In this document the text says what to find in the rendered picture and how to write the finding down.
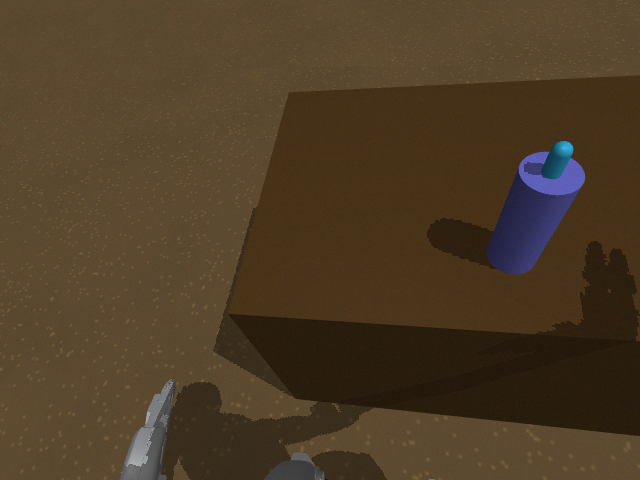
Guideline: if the bottle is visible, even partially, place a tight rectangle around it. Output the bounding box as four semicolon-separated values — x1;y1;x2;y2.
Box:
487;141;585;275

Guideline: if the left robot hand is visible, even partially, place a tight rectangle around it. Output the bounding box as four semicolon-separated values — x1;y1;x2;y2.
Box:
119;379;176;480

